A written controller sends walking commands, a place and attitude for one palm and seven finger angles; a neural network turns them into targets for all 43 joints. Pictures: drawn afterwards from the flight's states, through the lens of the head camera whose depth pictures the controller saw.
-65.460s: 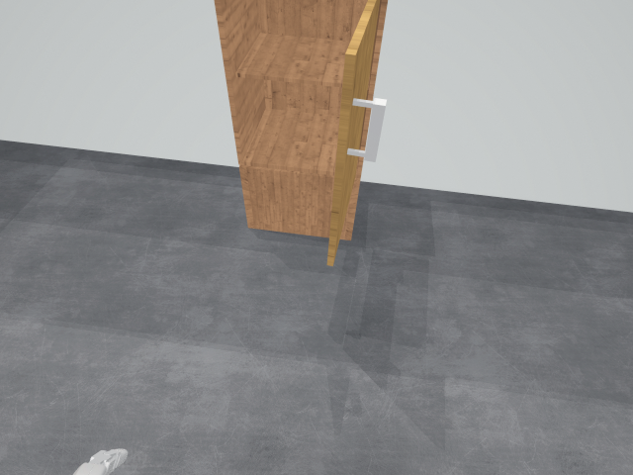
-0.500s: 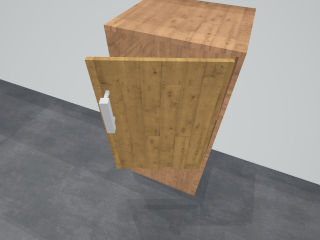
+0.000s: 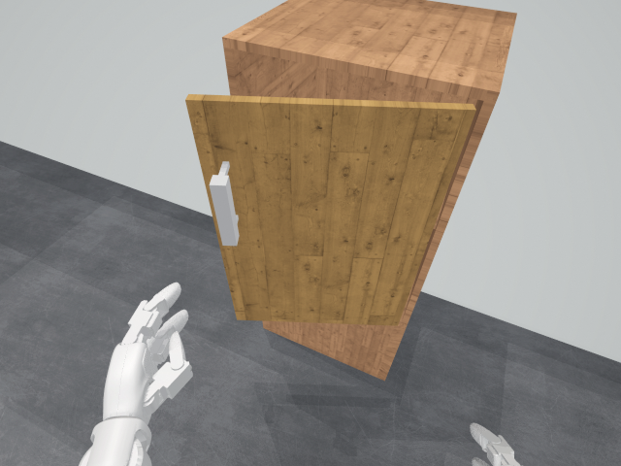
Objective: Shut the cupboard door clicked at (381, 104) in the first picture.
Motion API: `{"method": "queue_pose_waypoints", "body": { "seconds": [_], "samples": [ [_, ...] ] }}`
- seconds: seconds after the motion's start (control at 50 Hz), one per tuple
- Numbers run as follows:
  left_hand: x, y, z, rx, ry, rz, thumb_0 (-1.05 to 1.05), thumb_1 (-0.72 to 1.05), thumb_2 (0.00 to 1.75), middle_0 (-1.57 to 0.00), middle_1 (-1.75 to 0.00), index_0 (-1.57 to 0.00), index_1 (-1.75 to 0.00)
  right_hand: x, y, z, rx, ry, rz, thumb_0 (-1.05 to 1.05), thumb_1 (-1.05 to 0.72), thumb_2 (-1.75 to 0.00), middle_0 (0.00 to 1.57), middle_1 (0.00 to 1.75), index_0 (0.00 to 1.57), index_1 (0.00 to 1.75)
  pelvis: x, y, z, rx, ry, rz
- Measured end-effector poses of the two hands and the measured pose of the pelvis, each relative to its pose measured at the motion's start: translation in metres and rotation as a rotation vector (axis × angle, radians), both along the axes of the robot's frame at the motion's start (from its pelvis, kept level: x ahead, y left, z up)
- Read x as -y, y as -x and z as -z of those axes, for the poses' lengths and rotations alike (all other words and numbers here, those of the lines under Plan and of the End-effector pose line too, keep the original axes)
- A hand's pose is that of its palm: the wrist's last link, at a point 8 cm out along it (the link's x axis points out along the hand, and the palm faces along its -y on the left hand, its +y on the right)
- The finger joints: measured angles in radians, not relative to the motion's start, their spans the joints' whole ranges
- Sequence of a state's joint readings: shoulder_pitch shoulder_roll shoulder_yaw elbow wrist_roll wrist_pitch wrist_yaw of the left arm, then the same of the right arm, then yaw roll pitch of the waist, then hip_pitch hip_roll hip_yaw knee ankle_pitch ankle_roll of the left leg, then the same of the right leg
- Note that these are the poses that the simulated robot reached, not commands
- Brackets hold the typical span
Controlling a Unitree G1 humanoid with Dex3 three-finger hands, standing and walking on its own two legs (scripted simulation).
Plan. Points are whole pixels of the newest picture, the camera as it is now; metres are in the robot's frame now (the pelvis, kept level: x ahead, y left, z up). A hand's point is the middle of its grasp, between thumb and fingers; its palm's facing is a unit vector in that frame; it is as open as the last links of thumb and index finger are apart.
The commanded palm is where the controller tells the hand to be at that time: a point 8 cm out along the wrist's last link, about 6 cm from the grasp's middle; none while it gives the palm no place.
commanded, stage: raise the hand and make a fist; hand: left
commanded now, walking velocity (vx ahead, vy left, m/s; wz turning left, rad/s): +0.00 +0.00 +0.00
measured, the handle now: (228, 203) +0.51 +0.15 +0.05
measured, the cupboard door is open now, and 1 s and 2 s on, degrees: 23 23 23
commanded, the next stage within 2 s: bring the fist close to the handle in 1.70 s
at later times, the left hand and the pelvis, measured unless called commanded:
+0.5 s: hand (211, 406) +0.21 +0.13 -0.01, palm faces -0.14 -0.99 -0.03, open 4.7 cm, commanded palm +0.17 +0.21 +0.00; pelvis +0.00 -0.02 -0.07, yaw +0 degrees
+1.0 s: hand (171, 348) +0.26 +0.18 +0.05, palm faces +0.05 -1.00 -0.05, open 3.1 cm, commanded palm +0.23 +0.22 +0.04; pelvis +0.05 -0.01 -0.04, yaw +0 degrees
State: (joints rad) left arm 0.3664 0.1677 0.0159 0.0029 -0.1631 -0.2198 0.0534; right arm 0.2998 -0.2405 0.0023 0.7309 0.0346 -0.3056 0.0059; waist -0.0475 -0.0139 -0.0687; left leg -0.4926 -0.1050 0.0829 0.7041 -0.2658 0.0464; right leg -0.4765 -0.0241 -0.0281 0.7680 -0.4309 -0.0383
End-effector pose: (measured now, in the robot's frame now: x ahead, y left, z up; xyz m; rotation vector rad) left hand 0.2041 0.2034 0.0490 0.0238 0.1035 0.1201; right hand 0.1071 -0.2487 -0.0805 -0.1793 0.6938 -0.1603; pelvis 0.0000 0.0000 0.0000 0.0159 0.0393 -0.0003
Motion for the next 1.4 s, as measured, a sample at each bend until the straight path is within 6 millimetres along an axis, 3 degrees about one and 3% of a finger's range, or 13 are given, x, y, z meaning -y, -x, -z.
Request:
{"method": "queue_pose_waypoints", "body": {
  "seconds": [0.1,0.18,0.24,0.32,0.4,0.5,0.58,0.7,0.82,0.88,1.06,1.18,1.4],
  "samples": [
    [0.019,0.009,0.027,0.168,0.075,0.179,0.0,0.91,0.9,-0.33,-0.44,-0.33,-0.44,0.013,-0.041,-0.002,0.146,0.041,-0.037,0.01,-0.91,-0.9,0.2,0.3,0.2,0.3,0.009,0.011,0.034,-0.046,0.012,0.016],
    [0.007,0.053,0.092,-0.048,0.104,0.136,0.0,0.91,0.9,-0.4,-0.51,-0.4,-0.51,0.016,-0.066,-0.009,0.209,0.08,-0.073,0.01,-0.91,-0.9,0.2,0.3,0.2,0.3,0.016,0.014,0.052,-0.072,0.021,0.026],
    [-0.011,0.088,0.108,-0.116,0.069,0.022,0.01,0.9,0.9,-0.45,-0.57,-0.45,-0.57,0.012,-0.082,-0.009,0.237,0.109,-0.131,0.01,-0.91,-0.9,0.2,0.3,0.2,0.3,0.02,0.014,0.062,-0.097,0.039,0.012],
    [-0.023,0.094,0.07,0.099,-0.008,-0.058,0.02,0.91,0.9,-0.52,-0.65,-0.52,-0.65,-0.001,-0.099,0.006,0.244,0.111,-0.219,0.01,-0.91,-0.9,0.2,0.3,0.2,0.3,0.022,0.014,0.074,-0.121,0.071,-0.018],
    [-0.004,0.061,0.031,0.319,-0.029,0.057,0.02,0.91,0.91,-0.59,-0.73,-0.59,-0.73,-0.018,-0.104,0.029,0.232,0.056,-0.243,0.01,-0.91,-0.9,0.2,0.3,0.2,0.3,0.02,0.014,0.08,-0.142,0.093,-0.032],
    [0.019,0.011,0.053,0.073,0.005,0.262,0.01,0.9,0.9,-0.68,-0.83,-0.69,-0.83,-0.029,-0.084,0.043,0.132,-0.047,-0.14,0.01,-0.9,-0.9,0.2,0.3,0.21,0.3,0.021,0.005,0.069,-0.16,0.074,-0.008],
    [0.003,0.002,0.059,-0.113,0.051,0.171,0.01,0.9,0.9,-0.76,-0.91,-0.76,-0.91,-0.024,-0.066,0.037,0.044,-0.058,-0.05,0.01,-0.9,-0.9,0.2,0.3,0.21,0.3,0.02,-0.014,0.052,-0.16,0.062,0.011],
    [-0.03,0.002,0.02,0.084,-0.033,-0.006,0.02,0.9,0.9,-0.87,-1.03,-0.87,-1.03,-0.004,-0.067,0.037,-0.021,0.014,-0.058,0.01,-0.9,-0.9,0.2,0.3,0.2,0.3,0.017,-0.036,0.046,-0.181,0.071,-0.002],
    [-0.008,-0.015,0.034,0.071,0.011,0.164,0.01,0.91,0.91,-0.98,-1.15,-0.98,-1.15,0.007,-0.093,0.038,0.0,0.056,-0.062,0.01,-0.91,-0.9,0.2,0.3,0.2,0.3,0.011,-0.041,0.052,-0.205,0.075,-0.006],
    [-0.003,-0.022,0.039,0.004,0.015,0.21,0.01,0.91,0.9,-1.03,-1.21,-1.03,-1.21,0.005,-0.106,0.028,0.032,0.055,-0.047,0.01,-0.91,-0.9,0.2,0.3,0.2,0.3,0.011,-0.045,0.048,-0.199,0.069,0.001],
    [-0.03,-0.031,-0.006,0.16,-0.028,0.058,0.01,0.9,0.9,-1.2,-1.39,-1.2,-1.38,-0.018,-0.13,0.006,0.101,0.011,-0.111,0.01,-0.91,-0.9,0.2,0.3,0.2,0.3,0.011,-0.052,0.035,-0.167,0.072,-0.01],
    [-0.011,-0.038,0.017,0.021,0.005,0.176,0.01,0.91,0.9,-1.26,-1.46,-1.27,-1.46,-0.02,-0.123,0.004,0.076,0.012,-0.127,0.01,-0.9,-0.9,0.2,0.3,0.21,0.3,0.012,-0.049,0.031,-0.153,0.072,-0.013],
    [-0.028,-0.051,-0.019,0.147,-0.038,0.096,0.01,0.9,0.9,-1.3,-1.5,-1.3,-1.49,-0.005,-0.096,0.007,0.022,0.012,-0.095,0.01,-0.9,-0.9,0.2,0.3,0.2,0.3,0.017,-0.048,0.023,-0.121,0.066,-0.013]
  ]
}}
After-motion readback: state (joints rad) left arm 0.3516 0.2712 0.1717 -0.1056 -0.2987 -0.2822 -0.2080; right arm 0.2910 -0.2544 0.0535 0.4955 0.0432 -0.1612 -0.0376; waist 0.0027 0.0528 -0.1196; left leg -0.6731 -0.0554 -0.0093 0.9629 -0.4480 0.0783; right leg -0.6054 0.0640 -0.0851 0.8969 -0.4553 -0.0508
